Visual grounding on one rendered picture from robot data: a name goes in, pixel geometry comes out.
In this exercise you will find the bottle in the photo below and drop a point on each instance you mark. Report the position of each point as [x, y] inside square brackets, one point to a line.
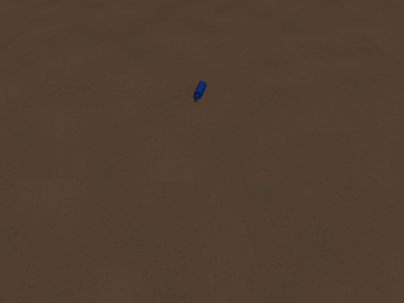
[199, 90]

